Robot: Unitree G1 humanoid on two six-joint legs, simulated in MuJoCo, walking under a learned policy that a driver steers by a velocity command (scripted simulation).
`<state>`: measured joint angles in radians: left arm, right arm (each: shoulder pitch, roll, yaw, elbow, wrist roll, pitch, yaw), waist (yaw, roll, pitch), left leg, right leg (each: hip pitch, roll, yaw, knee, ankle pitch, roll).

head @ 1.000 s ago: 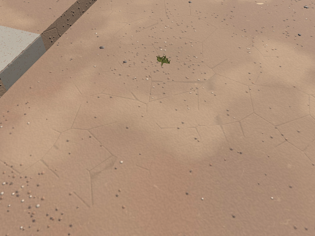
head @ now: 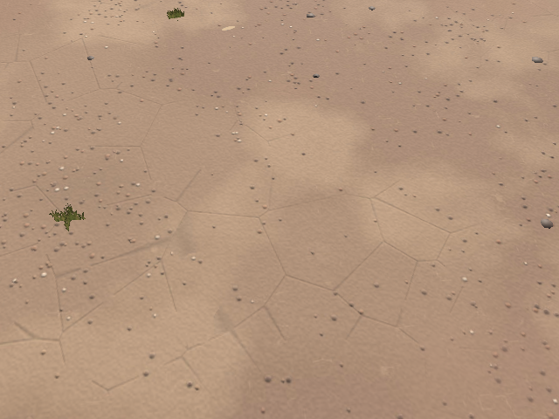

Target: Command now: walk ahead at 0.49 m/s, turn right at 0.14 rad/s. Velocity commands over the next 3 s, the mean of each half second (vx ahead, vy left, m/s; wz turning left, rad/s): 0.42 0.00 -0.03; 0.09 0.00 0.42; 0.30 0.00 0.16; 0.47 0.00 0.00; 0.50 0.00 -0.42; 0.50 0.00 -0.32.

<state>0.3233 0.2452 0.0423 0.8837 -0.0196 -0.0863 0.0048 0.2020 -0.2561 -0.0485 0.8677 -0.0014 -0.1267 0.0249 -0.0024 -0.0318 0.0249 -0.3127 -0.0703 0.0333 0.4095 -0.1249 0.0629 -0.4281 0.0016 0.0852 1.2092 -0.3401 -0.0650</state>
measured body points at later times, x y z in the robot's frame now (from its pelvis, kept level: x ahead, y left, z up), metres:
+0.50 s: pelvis +0.26 -0.07 +0.00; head +0.30 -0.08 +0.45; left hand +0.43 +0.18 -0.10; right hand +0.29 -0.33 -0.15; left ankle +0.17 +0.09 -0.65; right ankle +0.34 -0.15 -0.74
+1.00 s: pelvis +0.33 -0.02 +0.00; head +0.37 +0.02 +0.45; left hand +0.38 +0.29 -0.13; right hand +0.56 -0.25 -0.09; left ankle +0.33 +0.07 -0.74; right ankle +0.33 -0.16 -0.68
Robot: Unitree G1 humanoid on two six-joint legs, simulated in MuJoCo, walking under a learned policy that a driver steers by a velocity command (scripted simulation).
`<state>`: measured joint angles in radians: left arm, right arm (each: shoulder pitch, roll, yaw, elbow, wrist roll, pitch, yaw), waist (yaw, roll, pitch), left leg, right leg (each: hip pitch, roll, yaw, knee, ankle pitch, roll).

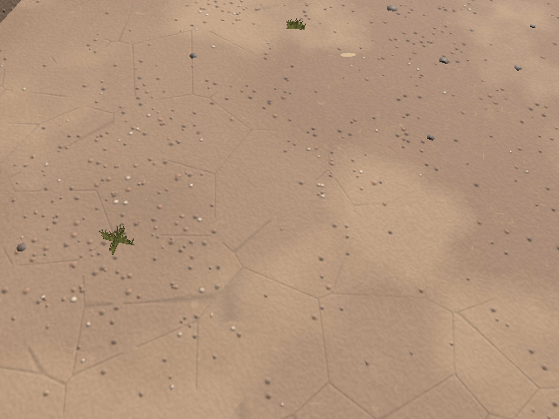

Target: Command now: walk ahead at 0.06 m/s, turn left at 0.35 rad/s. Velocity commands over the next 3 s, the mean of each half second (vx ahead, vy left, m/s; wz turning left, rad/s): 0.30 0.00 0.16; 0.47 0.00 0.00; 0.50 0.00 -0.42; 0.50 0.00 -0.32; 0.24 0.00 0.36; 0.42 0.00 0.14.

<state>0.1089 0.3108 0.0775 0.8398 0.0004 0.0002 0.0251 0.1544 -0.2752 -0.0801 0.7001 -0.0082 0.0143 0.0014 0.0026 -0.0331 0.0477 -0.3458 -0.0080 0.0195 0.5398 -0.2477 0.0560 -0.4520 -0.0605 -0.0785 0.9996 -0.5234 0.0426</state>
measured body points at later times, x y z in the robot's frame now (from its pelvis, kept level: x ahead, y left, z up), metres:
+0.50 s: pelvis +0.13 -0.05 +0.00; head +0.14 -0.06 +0.45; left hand +0.27 +0.23 -0.10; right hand +0.20 -0.32 -0.13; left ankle +0.02 +0.08 -0.71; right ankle +0.16 -0.15 -0.74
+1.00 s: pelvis +0.38 +0.00 -0.02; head +0.43 +0.00 +0.43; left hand +0.33 +0.27 -0.15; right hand +0.63 -0.22 -0.09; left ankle +0.49 +0.09 -0.74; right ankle +0.18 -0.15 -0.69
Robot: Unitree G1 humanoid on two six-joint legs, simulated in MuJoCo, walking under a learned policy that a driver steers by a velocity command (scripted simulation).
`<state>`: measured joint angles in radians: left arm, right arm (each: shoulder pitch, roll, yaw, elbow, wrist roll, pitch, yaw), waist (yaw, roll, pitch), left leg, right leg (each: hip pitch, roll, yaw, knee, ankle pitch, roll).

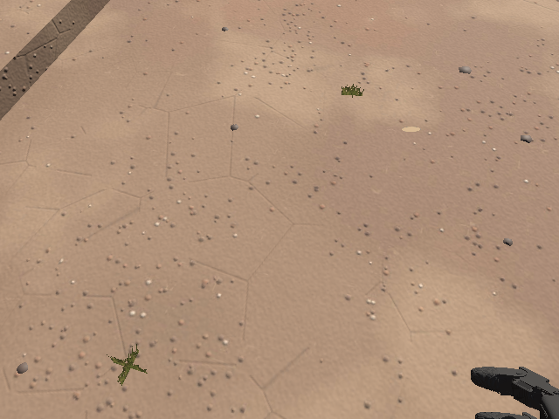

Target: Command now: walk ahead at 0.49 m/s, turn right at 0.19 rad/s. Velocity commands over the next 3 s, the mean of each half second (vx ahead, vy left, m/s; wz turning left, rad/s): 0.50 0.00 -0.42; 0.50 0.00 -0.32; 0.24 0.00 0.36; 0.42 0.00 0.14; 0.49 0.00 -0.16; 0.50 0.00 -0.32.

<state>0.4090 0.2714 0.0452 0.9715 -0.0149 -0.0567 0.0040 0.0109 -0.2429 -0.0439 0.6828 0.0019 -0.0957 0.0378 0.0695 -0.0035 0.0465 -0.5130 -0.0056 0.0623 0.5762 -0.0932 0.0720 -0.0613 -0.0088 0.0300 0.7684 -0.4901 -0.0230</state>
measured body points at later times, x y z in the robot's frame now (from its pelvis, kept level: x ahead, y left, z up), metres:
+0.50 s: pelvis +0.27 -0.04 +0.00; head +0.30 -0.06 +0.45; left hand +0.52 +0.15 -0.09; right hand +0.22 -0.32 -0.13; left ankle +0.12 +0.10 -0.71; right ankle +0.38 -0.16 -0.71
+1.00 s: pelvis +0.56 -0.12 +0.01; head +0.58 -0.13 +0.46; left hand +0.70 +0.14 -0.11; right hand +0.67 -0.42 -0.08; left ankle +0.75 -0.07 -0.71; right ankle +0.38 -0.16 -0.72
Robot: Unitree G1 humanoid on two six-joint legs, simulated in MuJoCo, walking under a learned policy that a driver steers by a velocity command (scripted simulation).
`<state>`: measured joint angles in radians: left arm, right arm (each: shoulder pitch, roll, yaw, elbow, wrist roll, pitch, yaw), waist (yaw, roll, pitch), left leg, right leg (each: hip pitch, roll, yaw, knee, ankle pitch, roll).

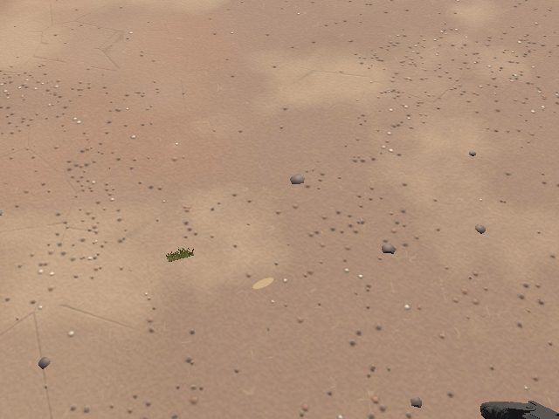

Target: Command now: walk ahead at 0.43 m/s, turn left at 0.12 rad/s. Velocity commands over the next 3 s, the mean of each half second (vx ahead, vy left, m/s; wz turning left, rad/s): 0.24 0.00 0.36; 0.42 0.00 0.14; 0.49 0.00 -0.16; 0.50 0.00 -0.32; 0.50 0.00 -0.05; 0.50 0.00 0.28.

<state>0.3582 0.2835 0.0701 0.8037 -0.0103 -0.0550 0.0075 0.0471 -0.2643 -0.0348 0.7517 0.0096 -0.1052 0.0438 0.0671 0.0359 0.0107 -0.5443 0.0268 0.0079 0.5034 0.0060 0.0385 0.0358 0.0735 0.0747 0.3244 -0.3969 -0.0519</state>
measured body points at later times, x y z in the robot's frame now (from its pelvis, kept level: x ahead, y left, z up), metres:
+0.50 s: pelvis +0.18 +0.02 +0.01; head +0.20 +0.03 +0.46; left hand +0.29 +0.32 -0.08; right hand +0.35 -0.24 -0.09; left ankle +0.16 +0.11 -0.73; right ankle +0.27 -0.11 -0.71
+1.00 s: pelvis +0.37 +0.10 +0.00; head +0.40 +0.11 +0.45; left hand +0.26 +0.37 -0.13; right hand +0.66 -0.05 -0.07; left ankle +0.42 +0.22 -0.73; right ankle +0.27 -0.10 -0.72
